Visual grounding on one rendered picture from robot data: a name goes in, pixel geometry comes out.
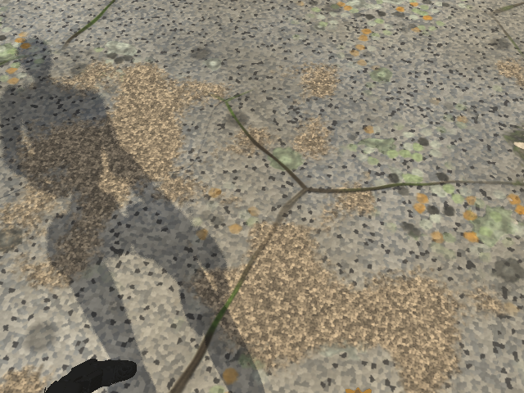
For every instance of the robot left hand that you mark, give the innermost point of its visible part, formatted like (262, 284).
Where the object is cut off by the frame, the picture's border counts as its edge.
(92, 374)

